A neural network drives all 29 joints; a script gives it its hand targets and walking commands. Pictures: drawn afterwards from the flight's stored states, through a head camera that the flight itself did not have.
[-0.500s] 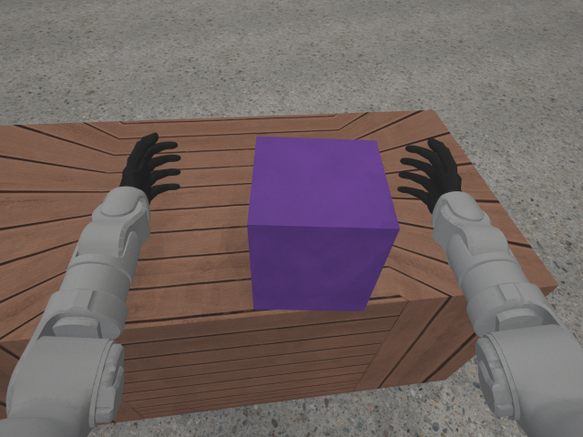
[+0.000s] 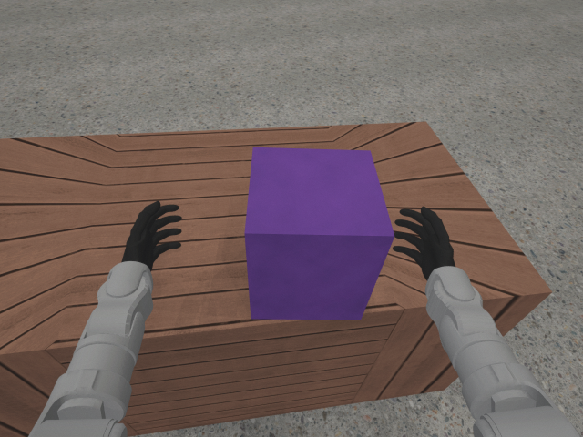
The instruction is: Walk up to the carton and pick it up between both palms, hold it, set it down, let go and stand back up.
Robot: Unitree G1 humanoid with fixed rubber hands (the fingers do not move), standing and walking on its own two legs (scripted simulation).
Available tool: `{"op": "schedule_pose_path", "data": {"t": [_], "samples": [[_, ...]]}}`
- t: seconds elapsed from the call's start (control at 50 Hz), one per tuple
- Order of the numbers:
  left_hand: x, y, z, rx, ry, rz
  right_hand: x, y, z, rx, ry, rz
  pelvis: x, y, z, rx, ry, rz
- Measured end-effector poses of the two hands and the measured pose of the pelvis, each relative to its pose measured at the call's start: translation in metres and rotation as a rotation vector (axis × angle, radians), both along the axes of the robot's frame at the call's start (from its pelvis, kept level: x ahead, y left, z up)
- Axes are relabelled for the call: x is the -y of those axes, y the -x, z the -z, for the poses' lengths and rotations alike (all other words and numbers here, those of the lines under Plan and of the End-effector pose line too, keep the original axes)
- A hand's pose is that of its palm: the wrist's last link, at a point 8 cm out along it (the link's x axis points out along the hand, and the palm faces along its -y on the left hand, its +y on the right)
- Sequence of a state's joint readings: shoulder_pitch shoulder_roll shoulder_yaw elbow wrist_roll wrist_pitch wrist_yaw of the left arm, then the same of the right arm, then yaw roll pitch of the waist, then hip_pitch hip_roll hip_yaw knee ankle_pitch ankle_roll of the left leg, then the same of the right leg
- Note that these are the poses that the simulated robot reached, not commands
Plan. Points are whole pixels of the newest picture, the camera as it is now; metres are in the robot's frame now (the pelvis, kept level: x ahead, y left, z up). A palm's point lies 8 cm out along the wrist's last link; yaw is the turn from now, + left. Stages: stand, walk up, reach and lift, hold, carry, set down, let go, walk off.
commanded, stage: set down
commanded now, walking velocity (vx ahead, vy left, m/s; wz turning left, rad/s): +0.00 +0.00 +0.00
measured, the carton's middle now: (309, 237) +0.47 +0.00 -0.03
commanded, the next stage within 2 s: let go in 1.76 s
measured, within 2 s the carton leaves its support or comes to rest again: neither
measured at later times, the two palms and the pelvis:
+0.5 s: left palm (141, 319) +0.28 +0.24 -0.01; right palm (436, 327) +0.29 -0.19 -0.01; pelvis +0.01 +0.00 +0.00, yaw +0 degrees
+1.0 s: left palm (138, 357) +0.24 +0.24 -0.04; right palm (443, 374) +0.24 -0.20 -0.04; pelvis +0.02 +0.00 +0.00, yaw -1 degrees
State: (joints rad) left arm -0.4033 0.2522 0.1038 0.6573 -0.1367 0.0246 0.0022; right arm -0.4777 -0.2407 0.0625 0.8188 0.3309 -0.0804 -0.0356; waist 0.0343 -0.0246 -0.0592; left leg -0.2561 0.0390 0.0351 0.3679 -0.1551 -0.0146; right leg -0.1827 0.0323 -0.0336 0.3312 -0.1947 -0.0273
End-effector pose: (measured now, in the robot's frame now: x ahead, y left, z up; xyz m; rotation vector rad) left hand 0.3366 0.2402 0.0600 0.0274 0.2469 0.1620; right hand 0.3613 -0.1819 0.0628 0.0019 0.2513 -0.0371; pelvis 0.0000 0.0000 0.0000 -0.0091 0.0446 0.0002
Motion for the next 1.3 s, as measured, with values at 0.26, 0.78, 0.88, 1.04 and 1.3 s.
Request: {"op": "schedule_pose_path", "data": {"t": [0.26, 0.78, 0.88, 1.04, 1.3], "samples": [[0.004, 0.028, 0.032, -0.002, 0.01, -0.005, 0.006, 0.035, 0.033, -0.015, 0.007, 0.01, -0.003, -0.005, 0.0, 0.011, -0.002, 0.002], [0.003, 0.086, 0.096, -0.081, -0.007, -0.005, 0.015, 0.101, 0.101, -0.081, 0.034, 0.016, -0.003, -0.004, 0.009, 0.006, -0.003, 0.002], [0.004, 0.09, 0.098, -0.123, -0.012, 0.003, 0.018, 0.108, 0.101, -0.106, 0.047, 0.016, -0.002, -0.009, 0.006, 0.027, -0.007, 0.009], [0.004, 0.105, 0.104, -0.208, -0.023, 0.015, 0.02, 0.123, 0.106, -0.163, 0.067, 0.019, -0.001, -0.018, 0.003, 0.064, -0.009, 0.012], [0.003, 0.13, 0.117, -0.345, -0.046, 0.032, 0.023, 0.148, 0.117, -0.259, 0.104, 0.022, -0.001, -0.023, 0.0, 0.089, -0.01, 0.014]]}}
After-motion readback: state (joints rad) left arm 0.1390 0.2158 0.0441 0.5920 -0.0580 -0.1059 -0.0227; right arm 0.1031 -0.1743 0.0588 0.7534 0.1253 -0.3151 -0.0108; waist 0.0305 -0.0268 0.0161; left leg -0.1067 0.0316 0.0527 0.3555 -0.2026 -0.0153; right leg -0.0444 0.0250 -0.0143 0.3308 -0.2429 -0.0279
